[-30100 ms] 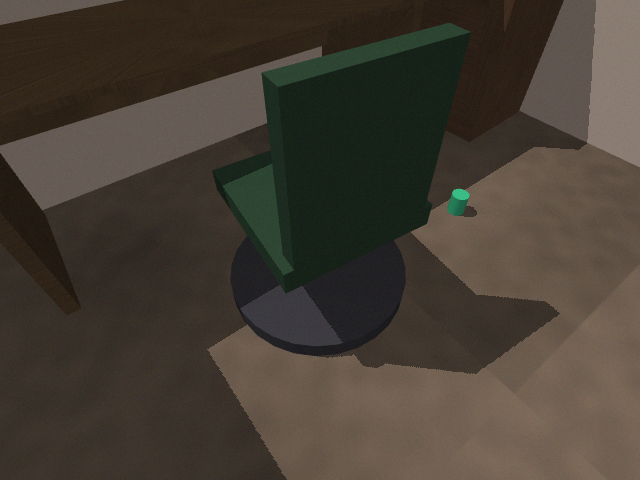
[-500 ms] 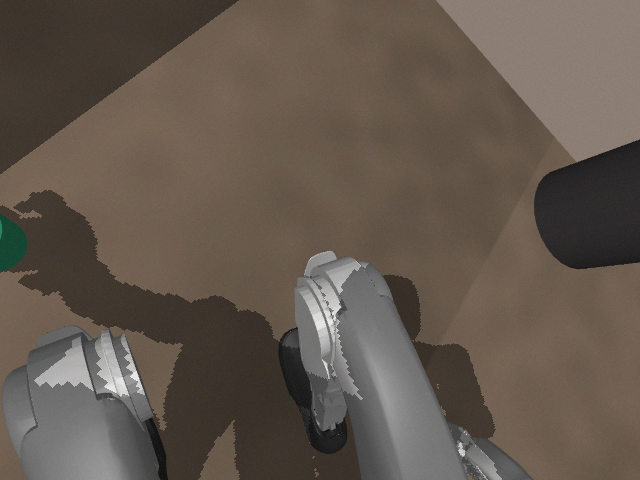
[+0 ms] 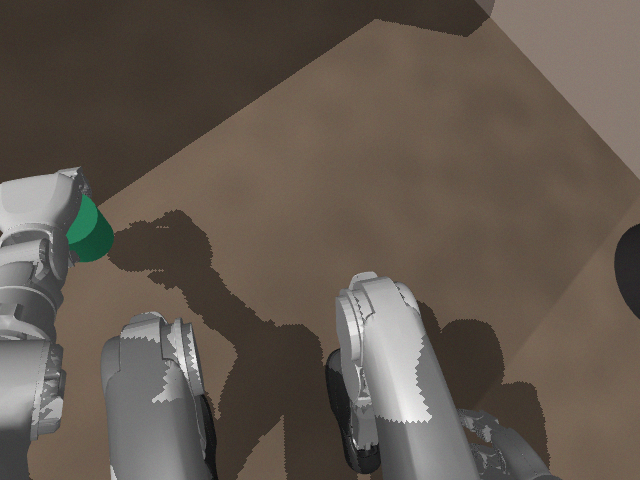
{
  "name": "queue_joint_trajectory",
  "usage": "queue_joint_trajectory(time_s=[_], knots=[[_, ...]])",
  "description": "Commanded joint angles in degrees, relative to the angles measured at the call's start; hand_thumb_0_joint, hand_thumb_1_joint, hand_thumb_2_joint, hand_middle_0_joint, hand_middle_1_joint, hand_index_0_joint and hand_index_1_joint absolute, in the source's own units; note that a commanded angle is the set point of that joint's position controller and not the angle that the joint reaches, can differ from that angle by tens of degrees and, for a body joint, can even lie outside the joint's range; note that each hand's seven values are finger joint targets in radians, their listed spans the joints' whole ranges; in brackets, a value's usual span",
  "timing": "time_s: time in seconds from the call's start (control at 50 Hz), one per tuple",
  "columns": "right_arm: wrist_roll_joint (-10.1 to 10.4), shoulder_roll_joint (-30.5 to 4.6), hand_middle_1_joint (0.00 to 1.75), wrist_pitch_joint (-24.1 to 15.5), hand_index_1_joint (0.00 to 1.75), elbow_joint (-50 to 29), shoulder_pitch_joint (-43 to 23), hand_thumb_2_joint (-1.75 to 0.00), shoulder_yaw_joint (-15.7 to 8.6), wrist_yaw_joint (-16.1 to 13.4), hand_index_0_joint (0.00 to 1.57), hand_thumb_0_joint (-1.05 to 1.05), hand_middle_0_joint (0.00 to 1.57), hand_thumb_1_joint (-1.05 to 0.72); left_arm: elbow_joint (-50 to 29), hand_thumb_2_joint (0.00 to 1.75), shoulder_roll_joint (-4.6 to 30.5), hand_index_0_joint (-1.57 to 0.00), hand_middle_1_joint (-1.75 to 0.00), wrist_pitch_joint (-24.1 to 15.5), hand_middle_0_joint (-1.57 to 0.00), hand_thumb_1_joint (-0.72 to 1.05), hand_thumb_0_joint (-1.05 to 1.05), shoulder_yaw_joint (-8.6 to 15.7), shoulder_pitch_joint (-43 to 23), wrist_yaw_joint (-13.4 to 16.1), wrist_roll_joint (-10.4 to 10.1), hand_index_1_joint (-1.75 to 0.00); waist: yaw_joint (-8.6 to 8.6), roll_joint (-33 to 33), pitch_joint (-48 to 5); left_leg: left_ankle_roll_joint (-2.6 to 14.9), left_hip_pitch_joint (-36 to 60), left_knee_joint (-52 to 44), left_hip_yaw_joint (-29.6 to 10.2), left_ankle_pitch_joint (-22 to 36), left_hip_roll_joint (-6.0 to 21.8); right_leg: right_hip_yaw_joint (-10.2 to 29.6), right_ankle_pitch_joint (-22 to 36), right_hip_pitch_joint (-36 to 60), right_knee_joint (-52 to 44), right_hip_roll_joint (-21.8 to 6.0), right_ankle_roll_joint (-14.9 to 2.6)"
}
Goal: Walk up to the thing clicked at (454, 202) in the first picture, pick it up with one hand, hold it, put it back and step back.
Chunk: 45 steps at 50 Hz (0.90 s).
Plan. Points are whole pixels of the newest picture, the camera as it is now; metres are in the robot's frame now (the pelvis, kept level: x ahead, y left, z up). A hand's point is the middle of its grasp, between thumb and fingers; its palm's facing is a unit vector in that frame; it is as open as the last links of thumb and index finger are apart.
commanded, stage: settle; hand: left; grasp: from above
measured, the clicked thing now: (76, 228) +0.46 +0.27 -0.23
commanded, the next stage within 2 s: lift in 0.16 s
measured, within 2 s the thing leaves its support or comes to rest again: neither
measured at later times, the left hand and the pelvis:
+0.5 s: hand (32, 232) +0.43 +0.28 -0.12, palm faces -0.45 -0.06 -0.89, open 10.3 cm; pelvis -0.01 +0.00 +0.03, yaw +2 degrees
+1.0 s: hand out of the picture +0.37 +0.28 +0.03, palm faces -0.44 -0.11 -0.89, open 10.3 cm; pelvis +0.00 +0.00 +0.14, yaw +5 degrees
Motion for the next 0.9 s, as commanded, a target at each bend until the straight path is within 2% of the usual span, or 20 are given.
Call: queue_joint_trajectory(time_s=[0.0,0.06,0.1,0.2,0.24,0.26,0.3,0.38,0.42,0.5,0.56,0.6,0.62,0.64,0.66,0.68,0.72,0.8,0.82,0.88], knots=[[0.78,-13.89,0.3,1.01,0.3,-0.16,14.39,-0.91,-4.56,-1.94,0.2,0.0,0.2,-0.93,-10.65,0.99,13.59,-0.92,-0.94,-0.91,-0.92,0.51,0.0,1.64,-19.3,-0.82,-1.19,-0.94,-1.02,13.49,-39.59,3.01,29.39,-14.23,6.72,14.61,-1.4,-5.69,17.03,22.71,-14.17,1.63,-5.16],[0.77,-13.31,0.3,1.73,0.3,-1.4,13.81,-0.91,-4.28,-2.87,0.2,0.0,0.2,-0.92,-10.61,1.0,14.36,-0.94,-0.92,-2.36,-0.94,0.53,0.0,1.75,-19.59,-2.23,-0.52,-0.93,-1.29,11.54,-38.88,3.29,27.58,-14.22,7.23,12.96,-1.63,-5.02,15.67,24.18,-15.24,1.58,-5.01],[0.98,-12.98,0.3,2.16,0.3,-1.74,13.42,-0.91,-4.33,-3.55,0.2,0.0,0.2,-0.92,-12.28,1.0,15.75,-0.95,-0.92,-3.41,-0.95,0.54,0.0,2.29,-20.78,-2.56,-0.01,-0.92,-0.5,11.9,-40.02,3.22,27.68,-14.7,7.62,12.32,-1.71,-4.54,14.69,24.67,-15.6,1.57,-5.11],[1.06,-13.06,0.3,2.87,0.3,-2.59,13.09,-0.91,-4.99,-5.05,0.2,0.0,0.2,-0.92,-16.42,1.01,17.94,-0.94,-0.9,-4.77,-0.94,0.54,0.0,4.16,-22.05,-1.23,0.82,-0.9,0.37,14.27,-41.86,2.8,30.55,-15.97,8.13,10.62,-1.72,-4.05,12.13,23.31,-16.31,1.37,-5.46],[1.16,-12.87,0.3,3.04,0.3,-2.45,13.17,-0.92,-5.45,-5.67,0.2,0.0,0.2,-0.95,-16.41,0.94,17.79,-0.97,-0.93,-4.69,-0.95,0.53,0.0,4.47,-20.9,-0.46,1.22,-0.92,0.7,15.48,-42.8,2.67,32.04,-16.88,8.17,10.17,-1.64,-4.13,11.84,22.58,-16.27,1.28,-5.44],[1.2,-12.31,0.3,3.12,0.3,-2.48,12.98,-0.9,-5.48,-5.89,0.2,0.0,0.2,-0.9,-17.66,0.97,16.62,-0.89,-0.85,-4.59,-0.87,0.45,0.0,3.62,-21.23,-0.3,1.03,-0.84,0.72,16.61,-43.87,2.54,32.32,-17.57,8.22,10.23,-1.54,-4.01,11.8,22.99,-16.24,1.26,-5.55],[1.66,-12.67,0.3,3.29,0.3,-2.59,13.76,-0.91,-5.9,-6.33,0.2,0.0,0.2,-0.92,-19.45,0.98,18.13,-0.92,-0.89,-3.86,-0.92,0.52,0.0,4.61,-20.96,-0.05,1.08,-0.88,1.31,17.14,-46.83,2.57,34.73,-18.35,8.29,11.65,-1.45,-4.03,13.32,24.06,-16.69,1.15,-5.56],[2.63,-12.64,0.3,3.7,0.3,-2.44,14.65,-0.91,-6.47,-7.12,0.2,0.0,0.2,-0.92,-20.35,1.01,16.52,-0.9,-0.87,-1.46,-0.9,0.47,0.0,3.09,-20.51,-1.91,-0.64,-0.87,1.14,16.96,-46.89,2.77,36.74,-20.21,8.04,11.65,-1.37,-4.14,13.61,23.93,-18.25,1.12,-5.59],[3.02,-12.45,0.3,3.97,0.3,-2.89,14.93,-0.91,-6.55,-7.5,0.2,0.0,0.2,-0.92,-19.92,1.0,16.29,-0.89,-0.87,-0.6,-0.89,0.46,0.0,2.84,-19.13,-3.4,-1.57,-0.88,1.33,16.54,-44.11,2.92,35.59,-21.9,7.74,9.34,-1.59,-4.17,11.21,23.73,-19.36,1.08,-5.63],[3.9,-12.53,0.3,4.63,0.3,-3.55,14.92,-0.91,-6.77,-8.11,0.2,0.0,0.2,-0.92,-21.33,1.0,13.6,-0.9,-0.86,0.37,-0.91,0.48,0.0,1.42,-13.37,-6.41,-2.65,-0.86,2.52,15.45,-43.62,2.68,38.88,-25.27,6.58,8.32,-1.64,-4.3,10.5,24.12,-20.7,0.82,-5.57],[4.85,-12.47,0.3,5.32,0.3,-4.92,14.66,-0.91,-7.25,-8.55,0.2,0.0,0.2,-0.92,-27.84,1.01,14.26,-0.92,-0.87,0.61,-0.93,0.5,0.0,1.44,-13.36,-8.22,-4.0,-0.87,3.07,15.2,-45.42,2.99,39.79,-26.69,6.87,8.79,-1.82,-3.43,11.11,26.38,-22.81,0.59,-5.4],[5.16,-11.93,0.3,5.5,0.3,-5.44,14.65,-0.91,-7.13,-8.75,0.2,0.0,0.2,-0.92,-27.6,1.02,12.15,-0.93,-0.86,0.84,-0.94,0.5,0.0,0.65,-9.84,-9.39,-4.76,-0.87,2.78,13.02,-42.75,3.03,39.73,-28.07,6.36,8.67,-1.7,-3.4,11.01,26.6,-24.02,0.48,-5.17],[5.44,-11.59,0.3,5.65,0.3,-6.07,14.41,-0.91,-7.28,-8.97,0.2,0.0,0.2,-0.92,-32.08,1.04,13.15,-0.92,-0.88,0.55,-0.93,0.49,0.0,0.87,-11.35,-9.72,-5.54,-0.89,3.23,12.87,-44.95,3.21,40.91,-28.27,7.07,9.45,-1.59,-3.01,11.55,28.74,-25.32,0.7,-5.16],[5.62,-11.83,0.3,5.75,0.3,-6.12,14.61,-0.91,-7.31,-9.09,0.2,0.0,0.2,-0.92,-30.73,1.04,13.51,-0.91,-0.88,0.84,-0.92,0.49,0.0,1.49,-8.06,-10.06,-5.21,-0.89,3.46,12.36,-43.59,3.12,41.19,-29.29,6.6,9.44,-1.73,-2.9,11.53,28.73,-25.7,0.45,-5.1],[5.84,-11.86,0.3,5.85,0.3,-6.81,14.29,-0.91,-7.68,-9.29,0.2,0.0,0.2,-0.92,-34.45,1.01,14.0,-0.91,-0.89,0.69,-0.91,0.49,0.0,2.02,-7.98,-10.25,-5.85,-0.89,4.23,13.09,-44.63,2.95,42.53,-30.51,6.35,9.46,-1.72,-2.77,11.37,29.22,-26.21,0.22,-5.1],[5.9,-11.56,0.3,5.87,0.3,-7.15,14.14,-0.91,-7.61,-9.24,0.2,0.0,0.2,-0.92,-33.6,1.02,11.89,-0.91,-0.88,0.85,-0.91,0.48,0.0,1.02,-5.06,-10.63,-6.24,-0.88,3.91,12.67,-43.5,2.74,43.76,-31.42,5.99,9.83,-1.5,-2.84,11.73,29.46,-26.56,0.28,-5.09],[6.19,-11.4,0.3,6.06,0.3,-7.82,13.92,-0.91,-8.03,-9.66,0.2,0.0,0.2,-0.92,-39.72,1.04,12.25,-0.92,-0.89,0.77,-0.92,0.5,0.0,1.34,-5.56,-10.84,-6.81,-0.89,4.27,13.42,-45.45,2.6,47.04,-33.27,5.82,10.53,-1.35,-2.53,12.24,31.22,-28.22,0.1,-5.06],[6.57,-10.71,0.3,6.33,0.3,-9.09,12.86,-0.91,-8.61,-10.54,0.2,0.0,0.2,-0.92,-45.51,1.02,11.74,-0.92,-0.91,1.62,-0.92,0.52,0.0,1.87,-0.01,-11.03,-8.06,-0.91,5.32,12.82,-45.91,2.4,51.47,-37.06,6.09,11.15,-1.33,-1.77,12.54,35.28,-31.99,-0.05,-4.84],[6.65,-10.64,0.3,6.35,0.3,-9.21,12.49,-0.91,-8.66,-10.79,0.2,0.0,0.2,-0.92,-46.64,1.04,12.69,-0.94,-0.92,2.0,-0.94,0.54,0.0,2.61,0.55,-10.89,-8.17,-0.92,5.36,12.83,-45.73,2.44,52.62,-37.55,6.24,12.06,-1.3,-1.52,13.28,36.25,-32.91,-0.15,-4.74],[6.91,-9.84,0.3,6.67,0.3,-9.72,11.78,-0.91,-8.67,-11.58,0.2,0.0,0.2,-0.92,-49.98,1.05,11.79,-0.93,-0.92,3.34,-0.93,0.53,0.0,1.72,1.04,-10.97,-8.84,-0.92,4.93,11.48,-45.8,2.68,55.51,-39.46,7.32,12.03,-1.2,-0.85,13.15,40.27,-36.91,0.11,-4.5]])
